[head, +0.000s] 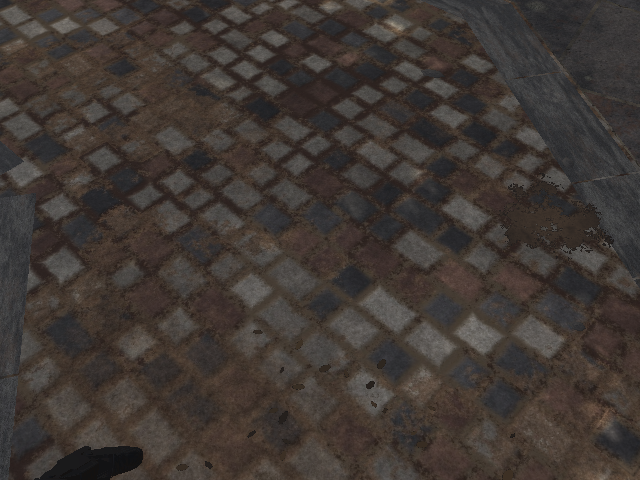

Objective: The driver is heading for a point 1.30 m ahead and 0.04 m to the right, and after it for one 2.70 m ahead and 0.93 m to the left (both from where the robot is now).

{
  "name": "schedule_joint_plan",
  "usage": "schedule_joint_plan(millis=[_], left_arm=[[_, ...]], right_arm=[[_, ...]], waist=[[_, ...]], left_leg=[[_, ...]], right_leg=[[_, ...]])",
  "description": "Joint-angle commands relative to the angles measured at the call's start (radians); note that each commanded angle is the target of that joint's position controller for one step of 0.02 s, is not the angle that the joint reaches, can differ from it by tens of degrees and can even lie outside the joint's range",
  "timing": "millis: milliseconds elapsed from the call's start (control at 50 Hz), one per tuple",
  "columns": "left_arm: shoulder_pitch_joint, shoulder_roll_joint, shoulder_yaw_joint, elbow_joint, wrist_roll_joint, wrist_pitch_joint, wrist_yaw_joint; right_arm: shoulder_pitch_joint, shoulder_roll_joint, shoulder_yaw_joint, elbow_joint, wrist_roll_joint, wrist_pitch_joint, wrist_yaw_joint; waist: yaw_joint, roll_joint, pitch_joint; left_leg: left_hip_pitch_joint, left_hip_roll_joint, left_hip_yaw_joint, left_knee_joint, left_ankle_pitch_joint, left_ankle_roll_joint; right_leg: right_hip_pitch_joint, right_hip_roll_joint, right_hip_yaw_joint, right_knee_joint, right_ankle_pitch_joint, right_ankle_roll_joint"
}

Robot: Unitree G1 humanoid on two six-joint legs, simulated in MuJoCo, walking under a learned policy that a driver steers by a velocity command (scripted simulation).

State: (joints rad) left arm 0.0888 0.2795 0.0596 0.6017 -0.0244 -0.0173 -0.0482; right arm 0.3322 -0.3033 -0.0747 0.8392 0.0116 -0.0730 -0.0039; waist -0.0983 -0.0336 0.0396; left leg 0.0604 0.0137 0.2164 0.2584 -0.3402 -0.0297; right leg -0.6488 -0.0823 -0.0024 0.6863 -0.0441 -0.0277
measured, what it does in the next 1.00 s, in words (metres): walks ahead, turning right: right foot, then left foot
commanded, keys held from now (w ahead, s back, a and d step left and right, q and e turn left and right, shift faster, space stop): w+e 0.26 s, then w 0.74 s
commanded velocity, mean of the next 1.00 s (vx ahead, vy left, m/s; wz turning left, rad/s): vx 0.50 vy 0.00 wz -0.29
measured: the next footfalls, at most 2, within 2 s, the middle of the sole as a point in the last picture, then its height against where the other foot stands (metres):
right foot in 0.08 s outside the picture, level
left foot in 0.56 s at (289, 446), level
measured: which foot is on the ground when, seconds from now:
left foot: down 0.00-0.08, up 0.10-0.54, down 0.56-1.00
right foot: up 0.00-0.06, down 0.08-0.56, up 0.58-1.00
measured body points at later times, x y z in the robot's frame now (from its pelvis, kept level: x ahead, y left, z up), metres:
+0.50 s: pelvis +0.29 -0.03 +0.00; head +0.32 -0.05 +0.45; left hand +0.41 +0.24 -0.10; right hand +0.46 -0.31 -0.08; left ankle +0.49 +0.07 -0.71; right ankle +0.18 -0.11 -0.73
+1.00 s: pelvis +0.56 -0.08 +0.01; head +0.59 -0.09 +0.46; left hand +0.85 +0.07 -0.07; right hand +0.49 -0.35 -0.12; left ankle +0.49 +0.06 -0.73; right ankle +0.69 -0.26 -0.70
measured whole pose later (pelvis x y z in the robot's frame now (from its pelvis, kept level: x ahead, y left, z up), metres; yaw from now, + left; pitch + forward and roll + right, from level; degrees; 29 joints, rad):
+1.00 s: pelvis +0.56 -0.08 +0.01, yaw -15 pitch +2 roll +2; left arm 0.07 0.26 0.03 0.66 -0.01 -0.07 -0.03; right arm 0.38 -0.29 -0.05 0.85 0.02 -0.07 0.01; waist -0.10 -0.03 0.02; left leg 0.01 -0.04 0.02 0.24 -0.29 0.02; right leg -0.60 -0.07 0.03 0.56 0.02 0.00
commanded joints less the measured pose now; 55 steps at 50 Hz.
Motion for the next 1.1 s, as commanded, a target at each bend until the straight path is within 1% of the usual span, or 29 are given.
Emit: schedule_joint_plan(millis=[20,60,80,100,120,140,160,180,200,280,360,460,520,540,560,580,600,620,640,660,680,700,760,880,980,1020,1060,1080,1100], left_arm=[[-0.067,0.080,0.026,-0.102,0.004,-0.013,-0.013],[0.140,0.148,0.067,-0.055,0.004,-0.005,-0.005],[0.320,0.211,0.101,-0.008,0.001,0.004,0.012],[0.327,0.332,0.118,-0.002,-0.010,0.003,0.028],[0.354,0.294,0.099,-0.041,-0.003,-0.017,0.022],[0.327,0.225,0.078,-0.025,0.007,-0.032,0.017],[0.280,0.195,0.068,-0.021,0.004,-0.040,0.018],[0.205,0.166,0.057,-0.029,0.006,-0.042,0.020],[0.156,0.141,0.048,-0.043,0.017,-0.044,0.023],[0.142,0.154,0.047,-0.026,0.018,-0.050,0.043],[0.200,0.158,0.045,0.019,0.012,-0.046,0.058],[0.289,0.168,0.045,0.078,0.004,-0.045,0.053],[0.290,0.173,0.048,0.097,0.008,-0.032,0.055],[0.275,0.164,0.044,0.095,0.008,-0.029,0.055],[0.271,0.134,0.032,0.090,0.015,-0.028,0.055],[0.335,0.081,0.010,0.071,0.031,-0.033,0.057],[0.428,0.040,-0.003,0.075,0.005,-0.047,0.056],[0.345,0.136,0.015,0.078,-0.009,-0.051,0.055],[0.231,0.164,0.023,0.051,-0.012,-0.053,0.054],[0.171,0.151,0.019,0.036,0.003,-0.055,0.054],[0.157,0.135,0.020,0.030,0.014,-0.057,0.053],[0.176,0.119,0.020,0.037,0.015,-0.056,0.050],[0.187,0.075,0.010,0.044,0.017,-0.046,0.050],[0.002,0.037,-0.010,0.006,0.018,-0.061,0.037],[-0.116,0.053,-0.007,-0.032,0.006,-0.073,0.013],[-0.104,0.072,0.000,-0.034,0.008,-0.076,0.006],[0.052,0.119,0.027,0.010,0.016,-0.077,0.011],[0.212,0.170,0.050,0.052,0.021,-0.075,0.022],[0.340,0.272,0.072,0.063,0.044,-0.070,0.031]], right_arm=[[-0.028,-0.207,-0.051,-0.048,0.017,0.005,-0.007],[-0.045,-0.223,-0.055,-0.053,0.026,0.020,-0.015],[-0.038,-0.192,-0.041,-0.064,0.014,0.017,-0.020],[0.037,-0.045,0.006,-0.122,-0.038,-0.001,-0.009],[-0.020,-0.087,0.012,-0.147,-0.012,-0.041,0.004],[-0.127,-0.153,-0.007,-0.175,0.029,-0.062,0.015],[-0.151,-0.140,0.002,-0.184,0.028,-0.074,0.014],[-0.150,-0.136,0.001,-0.170,0.001,-0.076,0.007],[-0.134,-0.148,-0.008,-0.163,-0.015,-0.067,0.004],[-0.132,-0.101,0.003,-0.161,-0.030,-0.029,0.007],[-0.275,-0.043,0.031,-0.181,-0.026,-0.031,0.020],[-0.378,-0.081,0.022,-0.217,-0.006,-0.043,0.038],[-0.330,-0.103,0.009,-0.214,-0.007,-0.049,0.042],[-0.256,-0.118,-0.003,-0.195,-0.011,-0.051,0.038],[-0.133,-0.155,-0.020,-0.169,-0.019,-0.055,0.033],[0.018,-0.231,-0.038,-0.156,-0.032,-0.055,0.030],[0.103,-0.246,-0.049,-0.108,-0.019,-0.042,0.041],[0.094,-0.159,-0.026,-0.112,0.008,-0.038,0.042],[0.022,-0.125,-0.013,-0.122,0.004,-0.032,0.036],[-0.031,-0.111,-0.004,-0.132,-0.010,-0.026,0.034],[-0.064,-0.097,0.001,-0.133,-0.019,-0.026,0.033],[-0.081,-0.081,0.007,-0.134,-0.026,-0.028,0.031],[-0.072,-0.092,0.005,-0.116,-0.011,-0.036,0.027],[-0.012,-0.142,-0.008,-0.072,0.003,-0.021,0.014],[0.064,-0.157,-0.013,-0.025,0.013,0.001,0.010],[0.061,-0.172,-0.019,-0.015,0.015,0.013,0.005],[0.031,-0.177,-0.019,-0.017,0.016,0.022,-0.001],[0.031,-0.143,-0.005,-0.027,0.005,0.022,-0.003],[0.111,-0.044,0.029,-0.062,-0.013,0.008,0.001]], waist=[[0.050,0.123,0.008],[0.179,0.127,-0.113],[0.264,0.078,-0.202],[0.165,-0.213,-0.267],[0.207,-0.169,-0.459],[0.233,-0.091,-0.328],[0.197,-0.043,-0.219],[0.147,0.018,-0.151],[0.108,0.005,-0.122],[0.073,0.005,-0.077],[0.140,-0.024,-0.040],[0.184,-0.040,-0.004],[0.150,-0.074,-0.005],[0.106,-0.072,-0.039],[0.048,-0.047,-0.140],[0.021,0.103,-0.313],[0.038,0.371,-0.400],[0.003,0.235,-0.298],[0.001,0.150,-0.168],[0.022,0.087,-0.092],[0.049,0.090,-0.052],[0.075,0.113,-0.049],[0.094,0.129,-0.047],[0.038,0.099,-0.011],[0.010,0.106,0.022],[0.035,0.116,0.013],[0.132,0.113,-0.084],[0.200,0.088,-0.200],[0.202,-0.110,-0.368]], left_leg=[[0.021,0.268,-0.054,0.043,0.789,0.143],[-0.019,0.238,-0.003,0.339,1.032,0.109],[-0.220,0.204,0.004,0.604,0.860,0.070],[-0.686,0.037,-0.024,0.978,-0.087,0.007],[-0.828,-0.045,-0.280,1.156,-0.271,0.005],[-0.922,0.013,-0.318,1.153,-0.170,0.023],[-0.904,0.052,-0.308,1.067,-0.083,0.038],[-0.837,0.085,-0.307,0.976,-0.031,0.033],[-0.760,0.105,-0.313,0.916,0.002,0.026],[-0.676,0.097,-0.274,0.746,0.085,-0.028],[-0.589,0.058,-0.245,0.432,0.406,-0.040],[-0.596,0.034,-0.264,0.279,0.420,0.006],[-0.551,0.018,-0.244,0.240,0.292,0.055],[-0.448,-0.006,-0.217,0.205,0.284,0.080],[-0.251,0.035,-0.247,0.225,0.326,0.122],[0.081,0.228,-0.488,0.269,0.343,0.226],[0.301,0.373,-0.921,0.101,0.039,0.349],[0.255,0.361,-0.953,0.038,-0.188,0.311],[0.130,0.330,-0.814,0.022,-0.165,0.270],[0.001,0.289,-0.708,0.002,-0.051,0.256],[-0.089,0.257,-0.644,-0.021,0.041,0.258],[-0.142,0.226,-0.589,-0.042,0.113,0.250],[-0.193,0.206,-0.483,-0.088,0.263,0.267],[-0.196,0.165,-0.324,-0.117,0.375,0.234],[-0.091,0.218,-0.331,-0.074,0.384,0.215],[-0.038,0.241,-0.337,-0.026,0.463,0.197],[-0.046,0.199,-0.286,0.163,0.731,0.162],[-0.156,0.149,-0.248,0.369,0.691,0.130],[-0.522,0.025,-0.198,0.760,0.304,0.065]], right_leg=[[0.071,0.062,-0.077,-0.053,-0.102,-0.053],[0.360,0.147,-0.122,-0.118,-0.110,-0.113],[0.665,0.128,-0.037,-0.141,-0.072,-0.157],[1.013,-0.146,0.478,-0.177,-0.146,-0.313],[1.100,-0.263,0.872,-0.355,-0.343,-0.422],[1.028,-0.232,0.736,-0.389,-0.312,-0.358],[0.881,-0.189,0.607,-0.390,-0.242,-0.321],[0.729,-0.149,0.512,-0.394,-0.133,-0.290],[0.620,-0.119,0.447,-0.411,-0.023,-0.280],[0.432,-0.076,0.324,-0.457,0.146,-0.284],[0.367,-0.007,0.203,-0.458,0.060,-0.214],[0.494,-0.079,0.280,-0.403,-0.037,-0.193],[0.580,-0.115,0.318,-0.332,0.081,-0.167],[0.585,-0.085,0.297,-0.254,0.215,-0.147],[0.540,-0.028,0.248,-0.083,0.281,-0.115],[0.322,0.065,0.182,0.232,0.048,-0.062],[0.015,0.186,0.127,0.516,-0.511,0.002],[-0.109,0.131,0.189,0.611,-0.512,-0.002],[-0.150,0.084,0.151,0.612,-0.420,-0.006],[-0.126,0.044,0.114,0.569,-0.349,-0.006],[-0.093,0.013,0.109,0.506,-0.296,-0.002],[-0.038,-0.009,0.106,0.466,-0.265,0.001],[-0.011,-0.025,0.073,0.358,-0.234,0.024],[0.031,-0.007,0.031,-0.008,0.067,0.044],[0.047,0.024,0.024,-0.143,0.074,0.016],[0.085,0.035,0.019,-0.175,0.004,-0.011],[0.322,0.083,-0.028,-0.223,-0.015,-0.055],[0.577,0.037,0.014,-0.195,0.006,-0.094],[0.983,-0.231,0.392,-0.181,-0.038,-0.222]])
